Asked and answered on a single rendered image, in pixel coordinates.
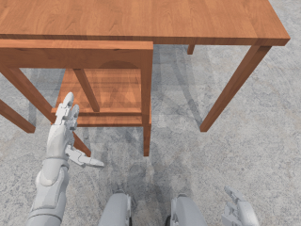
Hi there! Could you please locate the chair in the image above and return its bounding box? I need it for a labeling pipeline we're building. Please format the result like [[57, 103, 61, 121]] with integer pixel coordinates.
[[0, 39, 153, 157]]

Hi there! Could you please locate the table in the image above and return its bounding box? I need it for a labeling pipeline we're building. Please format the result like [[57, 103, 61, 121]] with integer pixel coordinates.
[[0, 0, 291, 134]]

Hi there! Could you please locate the right robot shin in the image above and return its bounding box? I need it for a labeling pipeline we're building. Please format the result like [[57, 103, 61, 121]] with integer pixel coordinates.
[[170, 193, 187, 226]]

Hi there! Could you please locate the robot right hand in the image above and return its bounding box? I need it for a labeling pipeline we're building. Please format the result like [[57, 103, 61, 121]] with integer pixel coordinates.
[[221, 186, 260, 226]]

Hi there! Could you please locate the robot left hand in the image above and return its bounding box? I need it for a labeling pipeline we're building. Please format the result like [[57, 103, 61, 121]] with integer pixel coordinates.
[[46, 92, 104, 169]]

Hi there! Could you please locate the robot left forearm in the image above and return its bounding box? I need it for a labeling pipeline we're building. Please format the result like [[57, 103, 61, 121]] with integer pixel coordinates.
[[24, 157, 70, 226]]

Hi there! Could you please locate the left robot thigh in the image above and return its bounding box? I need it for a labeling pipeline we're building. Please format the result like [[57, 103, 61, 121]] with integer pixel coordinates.
[[97, 193, 132, 226]]

